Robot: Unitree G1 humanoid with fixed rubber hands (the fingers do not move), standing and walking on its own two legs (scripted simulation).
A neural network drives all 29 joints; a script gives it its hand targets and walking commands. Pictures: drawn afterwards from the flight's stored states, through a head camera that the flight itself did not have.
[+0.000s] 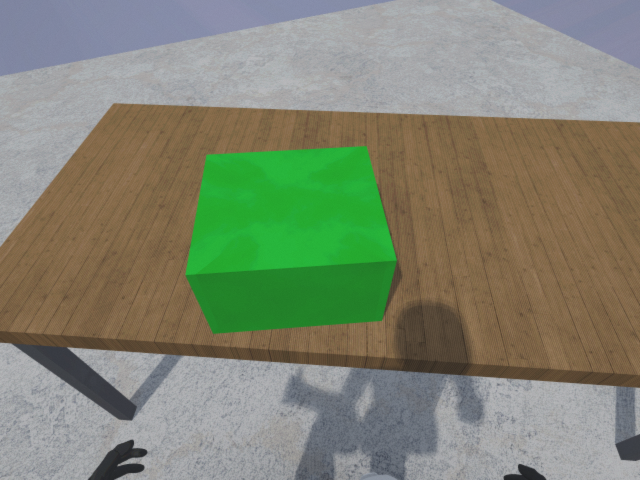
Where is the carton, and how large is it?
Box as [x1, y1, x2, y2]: [185, 146, 396, 333]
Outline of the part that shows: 366,146 206,155 185,274 213,333 381,320 396,259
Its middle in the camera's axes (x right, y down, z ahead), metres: -0.05 +0.00 +0.65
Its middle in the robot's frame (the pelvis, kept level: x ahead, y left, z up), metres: +0.49 +0.06 -0.03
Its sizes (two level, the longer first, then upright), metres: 0.280 0.254 0.168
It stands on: a table, 0.65 m high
